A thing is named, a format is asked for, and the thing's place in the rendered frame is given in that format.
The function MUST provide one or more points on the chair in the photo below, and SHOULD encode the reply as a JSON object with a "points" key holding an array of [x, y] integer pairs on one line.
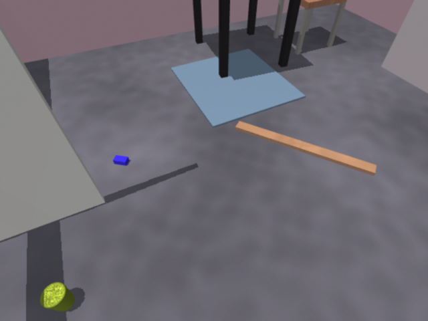
{"points": [[309, 6]]}

